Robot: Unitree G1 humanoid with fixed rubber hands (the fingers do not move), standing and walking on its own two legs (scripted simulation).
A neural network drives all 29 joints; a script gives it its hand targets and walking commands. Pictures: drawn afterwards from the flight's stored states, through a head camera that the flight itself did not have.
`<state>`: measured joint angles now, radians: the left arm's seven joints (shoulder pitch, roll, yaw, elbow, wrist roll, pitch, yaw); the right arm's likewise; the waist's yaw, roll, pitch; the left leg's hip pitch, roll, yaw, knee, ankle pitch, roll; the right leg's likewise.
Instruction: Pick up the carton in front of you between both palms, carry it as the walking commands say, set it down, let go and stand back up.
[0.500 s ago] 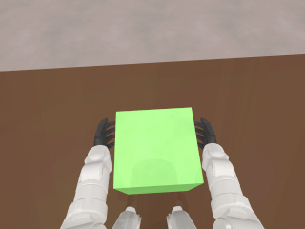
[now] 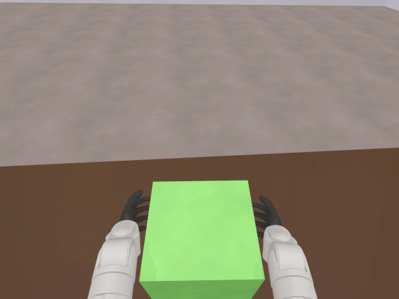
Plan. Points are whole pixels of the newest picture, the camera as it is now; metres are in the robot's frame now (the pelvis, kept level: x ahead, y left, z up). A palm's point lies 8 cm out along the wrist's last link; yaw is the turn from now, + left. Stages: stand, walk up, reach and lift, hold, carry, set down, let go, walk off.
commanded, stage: reach and lift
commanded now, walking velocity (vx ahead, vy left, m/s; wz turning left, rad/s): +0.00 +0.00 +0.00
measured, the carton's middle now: (201, 247) +0.29 +0.00 -0.07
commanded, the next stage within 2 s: hold in 1.02 s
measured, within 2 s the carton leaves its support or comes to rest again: neither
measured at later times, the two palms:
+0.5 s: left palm (129, 222) +0.28 +0.15 +0.04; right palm (275, 228) +0.28 -0.15 +0.03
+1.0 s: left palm (127, 218) +0.29 +0.15 +0.05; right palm (275, 224) +0.28 -0.15 +0.04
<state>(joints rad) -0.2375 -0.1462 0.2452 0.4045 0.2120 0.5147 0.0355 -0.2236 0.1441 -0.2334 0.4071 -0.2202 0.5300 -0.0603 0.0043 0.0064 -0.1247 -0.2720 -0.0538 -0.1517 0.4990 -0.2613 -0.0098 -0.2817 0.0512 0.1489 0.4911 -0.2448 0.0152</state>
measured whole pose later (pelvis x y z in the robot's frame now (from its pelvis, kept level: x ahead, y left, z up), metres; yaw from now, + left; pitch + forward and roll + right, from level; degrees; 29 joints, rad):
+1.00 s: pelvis +0.00 +0.00 +0.01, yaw +0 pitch -5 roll +0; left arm -0.28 -0.16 0.25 0.32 0.29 0.67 0.00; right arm -0.26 0.15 -0.22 0.31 -0.28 0.71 -0.02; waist 0.00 0.00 -0.03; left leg -0.08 -0.04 -0.14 0.37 -0.21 -0.01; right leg -0.09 0.04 0.13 0.36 -0.19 0.01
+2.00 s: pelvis +0.17 +0.01 +0.00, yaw +2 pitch +5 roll +0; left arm 0.00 -0.13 0.04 -0.49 0.05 1.18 0.14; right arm 0.00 0.13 -0.07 -0.47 -0.03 1.21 -0.14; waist 0.02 -0.03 -0.18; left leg -0.53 0.07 0.14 0.73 -0.33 -0.01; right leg -0.10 -0.05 -0.18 0.33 -0.31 0.00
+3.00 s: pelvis +0.83 +0.05 -0.01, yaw +2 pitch +3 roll +0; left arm -0.03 -0.13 0.05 -0.49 0.04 1.13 0.12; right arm 0.00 0.13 -0.06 -0.51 -0.05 1.16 -0.14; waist 0.03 -0.01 -0.11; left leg -0.55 0.08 0.19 0.57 -0.11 0.04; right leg 0.05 -0.05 -0.22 0.36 -0.45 0.03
